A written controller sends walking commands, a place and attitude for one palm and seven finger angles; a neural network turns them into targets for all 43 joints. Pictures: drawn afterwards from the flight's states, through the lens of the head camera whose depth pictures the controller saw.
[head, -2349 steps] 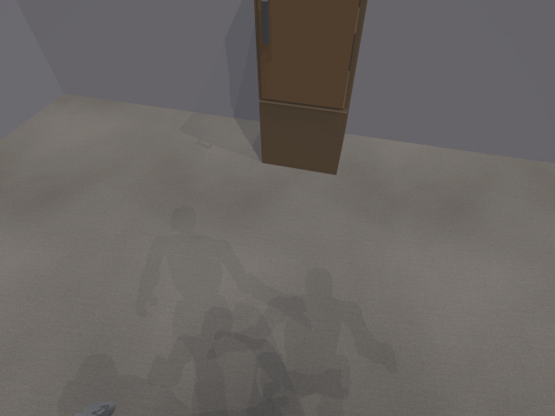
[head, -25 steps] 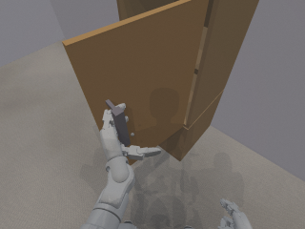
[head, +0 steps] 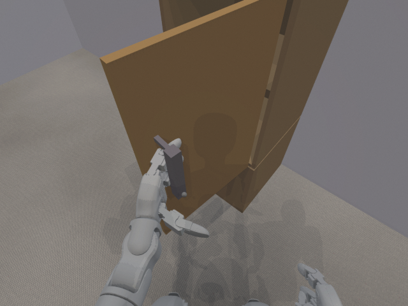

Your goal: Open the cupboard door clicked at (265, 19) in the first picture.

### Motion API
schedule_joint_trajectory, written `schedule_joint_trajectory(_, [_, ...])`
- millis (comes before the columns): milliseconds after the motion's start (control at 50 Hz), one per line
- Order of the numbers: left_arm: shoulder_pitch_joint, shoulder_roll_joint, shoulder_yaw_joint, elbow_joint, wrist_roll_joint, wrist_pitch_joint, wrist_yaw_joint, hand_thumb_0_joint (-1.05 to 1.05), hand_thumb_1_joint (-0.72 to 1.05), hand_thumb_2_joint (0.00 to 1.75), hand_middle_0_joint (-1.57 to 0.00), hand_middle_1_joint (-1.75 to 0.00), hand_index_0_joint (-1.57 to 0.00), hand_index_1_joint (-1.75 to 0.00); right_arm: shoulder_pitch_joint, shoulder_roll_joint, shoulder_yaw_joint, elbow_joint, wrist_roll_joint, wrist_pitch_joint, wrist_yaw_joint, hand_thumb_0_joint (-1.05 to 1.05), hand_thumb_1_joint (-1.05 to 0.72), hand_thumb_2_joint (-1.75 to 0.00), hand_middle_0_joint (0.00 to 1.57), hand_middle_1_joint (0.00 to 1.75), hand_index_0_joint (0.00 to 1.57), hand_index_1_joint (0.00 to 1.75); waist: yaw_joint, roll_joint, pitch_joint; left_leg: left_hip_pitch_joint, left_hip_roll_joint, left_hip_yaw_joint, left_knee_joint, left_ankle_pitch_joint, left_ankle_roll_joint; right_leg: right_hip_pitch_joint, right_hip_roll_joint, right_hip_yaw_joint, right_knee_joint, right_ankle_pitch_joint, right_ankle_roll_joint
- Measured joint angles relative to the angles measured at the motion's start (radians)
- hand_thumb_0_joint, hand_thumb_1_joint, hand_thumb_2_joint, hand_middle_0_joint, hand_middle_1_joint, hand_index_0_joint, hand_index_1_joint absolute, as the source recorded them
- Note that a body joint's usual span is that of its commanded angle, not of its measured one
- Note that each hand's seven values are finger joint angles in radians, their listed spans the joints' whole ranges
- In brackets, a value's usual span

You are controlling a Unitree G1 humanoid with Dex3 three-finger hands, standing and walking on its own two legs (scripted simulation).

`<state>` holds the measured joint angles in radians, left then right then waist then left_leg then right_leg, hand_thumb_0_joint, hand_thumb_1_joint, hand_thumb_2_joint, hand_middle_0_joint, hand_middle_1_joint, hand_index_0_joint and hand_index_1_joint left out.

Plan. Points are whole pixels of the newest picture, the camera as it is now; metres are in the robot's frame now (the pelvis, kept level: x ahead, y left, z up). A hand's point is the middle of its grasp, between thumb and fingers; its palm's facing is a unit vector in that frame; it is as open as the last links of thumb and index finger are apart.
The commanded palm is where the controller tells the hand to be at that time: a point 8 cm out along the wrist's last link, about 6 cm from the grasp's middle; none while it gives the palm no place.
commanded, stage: slide the hand sideways off the handle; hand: left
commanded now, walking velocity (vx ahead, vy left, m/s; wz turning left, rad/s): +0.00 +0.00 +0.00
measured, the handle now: (169, 168) +0.37 +0.09 +0.06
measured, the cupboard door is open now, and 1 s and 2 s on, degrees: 82 83 83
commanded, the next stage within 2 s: draw the hand back to the body in 0.82 s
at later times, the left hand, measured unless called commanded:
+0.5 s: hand (167, 218) +0.26 +0.08 +0.06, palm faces -0.01 -1.00 -0.04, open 16.2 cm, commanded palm +0.23 +0.15 +0.06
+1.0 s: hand (139, 237) +0.23 +0.12 +0.06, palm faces +0.00 -1.00 -0.04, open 16.3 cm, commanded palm +0.20 +0.19 +0.07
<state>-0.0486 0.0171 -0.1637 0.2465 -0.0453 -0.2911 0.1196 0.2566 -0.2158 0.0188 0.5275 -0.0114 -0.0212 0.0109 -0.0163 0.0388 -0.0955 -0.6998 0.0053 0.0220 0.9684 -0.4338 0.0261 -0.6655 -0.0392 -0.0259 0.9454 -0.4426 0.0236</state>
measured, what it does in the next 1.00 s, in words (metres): stands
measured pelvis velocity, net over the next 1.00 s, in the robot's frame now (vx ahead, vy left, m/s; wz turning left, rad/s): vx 0.01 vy -0.03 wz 0.03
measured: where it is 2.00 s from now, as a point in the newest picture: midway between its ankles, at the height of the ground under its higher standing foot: outside the picture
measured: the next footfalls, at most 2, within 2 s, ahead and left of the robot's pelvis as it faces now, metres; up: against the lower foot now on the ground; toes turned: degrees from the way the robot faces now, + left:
none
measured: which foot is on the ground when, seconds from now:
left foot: down 0.00-1.00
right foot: down 0.00-1.00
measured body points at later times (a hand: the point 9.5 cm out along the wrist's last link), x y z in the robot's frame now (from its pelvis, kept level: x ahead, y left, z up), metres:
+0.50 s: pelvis +0.02 -0.03 -0.01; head +0.07 -0.04 +0.44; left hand +0.26 +0.14 +0.06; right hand +0.21 -0.24 -0.09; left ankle +0.03 +0.10 -0.68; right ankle +0.02 -0.14 -0.68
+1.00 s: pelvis +0.01 -0.03 -0.02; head +0.06 -0.04 +0.43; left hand +0.22 +0.18 +0.07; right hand +0.20 -0.27 -0.09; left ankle +0.03 +0.10 -0.68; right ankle +0.02 -0.14 -0.68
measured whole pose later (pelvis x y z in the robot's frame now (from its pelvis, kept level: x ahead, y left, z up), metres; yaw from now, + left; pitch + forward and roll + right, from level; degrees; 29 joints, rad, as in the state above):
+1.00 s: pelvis +0.01 -0.03 -0.02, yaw +1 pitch +11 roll -1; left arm 0.43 0.18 0.06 -0.15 -0.22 -0.32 -0.18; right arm 0.25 -0.24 0.00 0.47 0.01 -0.10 -0.06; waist 0.01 0.05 -0.12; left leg -0.77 0.03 -0.04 1.07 -0.50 -0.03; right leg -0.72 -0.01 -0.08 1.05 -0.52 -0.02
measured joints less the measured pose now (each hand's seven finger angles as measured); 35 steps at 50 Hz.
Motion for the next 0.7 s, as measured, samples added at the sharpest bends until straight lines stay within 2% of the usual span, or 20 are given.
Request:
schedule_joint_trajectory(160, [0.129,0.001,-0.006,-0.132,0.024,0.008,0.001,-0.01,-0.50,0.30,-0.20,-0.37,-0.21,-0.35,-0.003,0.015,0.003,-0.045,-0.006,0.012,0.010,0.02,-0.90,-0.90,0.20,0.30,0.20,0.30,0.001,-0.005,-0.007,0.009,0.010,0.011,0.005,-0.024,-0.005,0.000,0.009,0.012,0.011,-0.021,-0.003])
schedule_joint_trajectory(320, [0.303,0.043,0.006,-0.275,0.014,-0.002,-0.033,-0.01,-0.50,0.30,-0.19,-0.33,-0.19,-0.32,-0.010,0.013,0.004,-0.071,-0.005,0.006,-0.003,0.02,-0.90,-0.90,0.20,0.30,0.20,0.30,0.014,0.001,-0.008,0.009,0.013,-0.012,0.017,-0.042,-0.019,0.008,0.013,-0.011,0.022,-0.046,-0.015])
schedule_joint_trajectory(500, [0.369,0.084,0.060,-0.338,-0.034,-0.008,-0.119,-0.01,-0.50,0.30,-0.18,-0.32,-0.18,-0.31,-0.028,0.003,-0.001,-0.072,0.002,-0.020,-0.027,0.02,-0.90,-0.90,0.20,0.30,0.20,0.30,0.023,0.008,-0.012,-0.017,0.017,-0.034,0.043,-0.056,-0.037,-0.014,0.017,-0.032,0.055,-0.071,-0.033])
schedule_joint_trajectory(700, [0.486,0.122,0.163,-0.386,-0.105,-0.028,-0.206,-0.01,-0.50,0.30,-0.17,-0.31,-0.17,-0.31,0.000,-0.009,-0.007,-0.074,0.010,-0.042,-0.045,0.02,-0.90,-0.90,0.20,0.30,0.20,0.30,0.019,0.009,-0.028,-0.014,0.025,-0.047,0.038,-0.055,-0.055,-0.013,0.026,-0.044,0.059,-0.079,-0.049])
